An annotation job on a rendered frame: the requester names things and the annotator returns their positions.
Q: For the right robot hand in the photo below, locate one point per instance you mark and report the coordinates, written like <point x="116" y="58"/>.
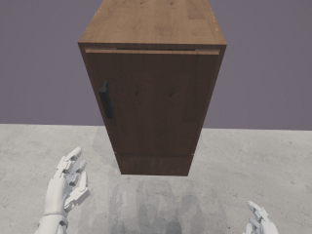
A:
<point x="262" y="224"/>

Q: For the cupboard door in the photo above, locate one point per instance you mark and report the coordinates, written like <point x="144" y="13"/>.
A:
<point x="158" y="97"/>

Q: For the left robot hand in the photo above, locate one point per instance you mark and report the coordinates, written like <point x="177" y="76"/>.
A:
<point x="60" y="186"/>

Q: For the robot left forearm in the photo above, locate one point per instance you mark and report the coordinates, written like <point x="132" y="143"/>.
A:
<point x="52" y="224"/>

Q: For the handle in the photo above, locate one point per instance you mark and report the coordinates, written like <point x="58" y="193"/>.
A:
<point x="105" y="100"/>

